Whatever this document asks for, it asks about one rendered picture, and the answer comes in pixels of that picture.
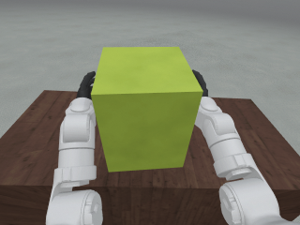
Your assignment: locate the robot left upper arm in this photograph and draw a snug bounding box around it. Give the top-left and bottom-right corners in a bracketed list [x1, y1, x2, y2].
[46, 189, 103, 225]

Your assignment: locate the robot right upper arm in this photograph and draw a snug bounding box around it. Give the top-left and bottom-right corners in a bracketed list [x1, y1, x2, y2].
[218, 177, 300, 225]

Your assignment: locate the right robot hand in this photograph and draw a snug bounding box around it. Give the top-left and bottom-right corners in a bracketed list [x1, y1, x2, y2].
[192, 69, 208, 97]

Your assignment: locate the robot left forearm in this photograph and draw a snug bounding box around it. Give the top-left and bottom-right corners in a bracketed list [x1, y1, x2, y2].
[46, 97, 97, 225]

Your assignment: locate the pedestal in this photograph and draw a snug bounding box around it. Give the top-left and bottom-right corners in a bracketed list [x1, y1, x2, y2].
[0, 90, 300, 225]

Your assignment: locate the left robot hand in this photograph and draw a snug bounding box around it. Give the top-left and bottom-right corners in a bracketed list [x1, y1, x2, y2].
[76, 71, 96, 99]

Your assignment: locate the carton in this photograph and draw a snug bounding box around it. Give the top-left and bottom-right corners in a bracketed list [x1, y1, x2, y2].
[91, 47, 203, 173]

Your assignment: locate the robot right forearm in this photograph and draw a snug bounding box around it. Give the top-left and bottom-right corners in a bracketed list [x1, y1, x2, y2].
[194, 97, 280, 213]

